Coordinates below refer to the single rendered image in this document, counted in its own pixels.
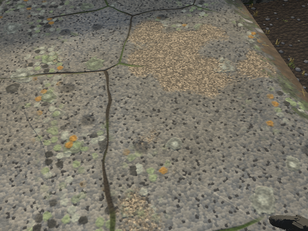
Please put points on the right robot hand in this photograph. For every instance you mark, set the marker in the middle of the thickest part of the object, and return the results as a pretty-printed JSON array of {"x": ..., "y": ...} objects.
[{"x": 290, "y": 223}]

